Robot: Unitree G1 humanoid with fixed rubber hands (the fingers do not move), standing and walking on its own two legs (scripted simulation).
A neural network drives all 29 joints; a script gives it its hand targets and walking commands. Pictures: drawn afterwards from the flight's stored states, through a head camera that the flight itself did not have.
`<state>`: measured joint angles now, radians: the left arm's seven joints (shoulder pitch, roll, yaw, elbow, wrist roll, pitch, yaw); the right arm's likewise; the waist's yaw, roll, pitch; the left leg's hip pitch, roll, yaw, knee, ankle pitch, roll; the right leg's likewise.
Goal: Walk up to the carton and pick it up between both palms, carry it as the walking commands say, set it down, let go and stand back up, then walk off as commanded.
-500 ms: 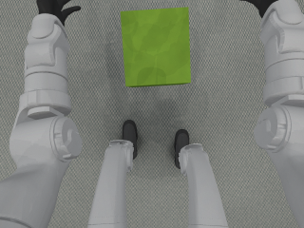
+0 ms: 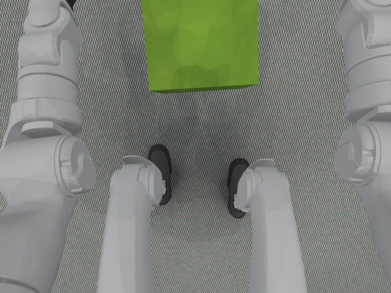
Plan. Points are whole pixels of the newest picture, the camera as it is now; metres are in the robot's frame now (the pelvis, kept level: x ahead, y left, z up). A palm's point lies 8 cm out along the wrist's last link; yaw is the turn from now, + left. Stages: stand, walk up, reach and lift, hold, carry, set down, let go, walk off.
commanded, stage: reach and lift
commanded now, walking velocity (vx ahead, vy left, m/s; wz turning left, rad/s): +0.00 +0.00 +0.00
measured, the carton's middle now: (199, 36) +0.57 +0.01 -0.41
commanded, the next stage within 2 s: none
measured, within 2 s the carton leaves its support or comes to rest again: neither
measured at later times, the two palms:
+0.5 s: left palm (100, 27) +0.55 +0.21 -0.26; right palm (306, 16) +0.57 -0.20 -0.25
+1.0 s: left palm (113, 38) +0.55 +0.21 -0.33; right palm (286, 31) +0.57 -0.19 -0.34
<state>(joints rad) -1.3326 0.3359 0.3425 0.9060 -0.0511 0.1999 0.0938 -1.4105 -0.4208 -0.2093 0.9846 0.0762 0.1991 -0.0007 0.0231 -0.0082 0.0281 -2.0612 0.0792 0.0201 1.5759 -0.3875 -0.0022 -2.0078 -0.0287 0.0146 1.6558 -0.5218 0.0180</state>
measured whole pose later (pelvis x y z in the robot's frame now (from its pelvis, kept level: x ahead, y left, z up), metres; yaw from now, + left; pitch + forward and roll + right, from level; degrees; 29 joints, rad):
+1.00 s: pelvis -0.02 -0.01 -0.16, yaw +0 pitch +34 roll +1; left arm -1.61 0.46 0.10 1.18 -0.30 0.07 0.12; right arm -1.64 -0.50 0.04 1.15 0.29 0.10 -0.09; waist 0.03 0.00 0.51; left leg -2.29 0.08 -0.03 2.18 -0.48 -0.02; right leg -2.22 -0.01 0.03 2.28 -0.66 0.01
